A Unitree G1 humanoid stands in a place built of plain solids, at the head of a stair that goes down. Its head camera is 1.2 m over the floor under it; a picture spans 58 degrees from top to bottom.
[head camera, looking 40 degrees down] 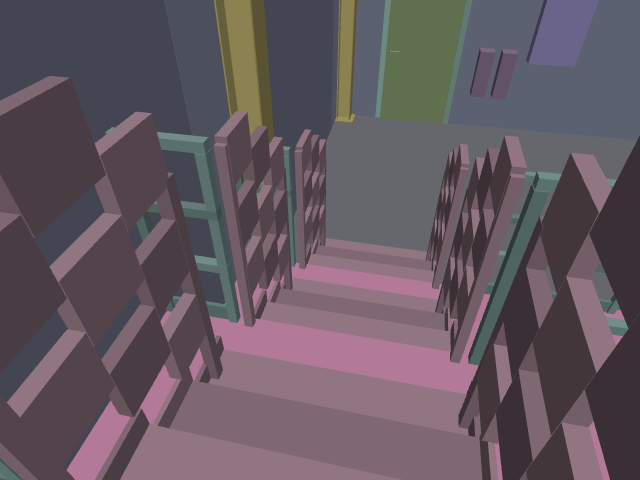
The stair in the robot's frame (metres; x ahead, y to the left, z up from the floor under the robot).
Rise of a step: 0.15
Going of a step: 0.26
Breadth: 1.12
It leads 12 degrees to the right of straight ahead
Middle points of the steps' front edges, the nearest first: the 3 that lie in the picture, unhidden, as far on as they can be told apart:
0.58 0.02 -0.15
0.83 -0.03 -0.30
1.09 -0.09 -0.46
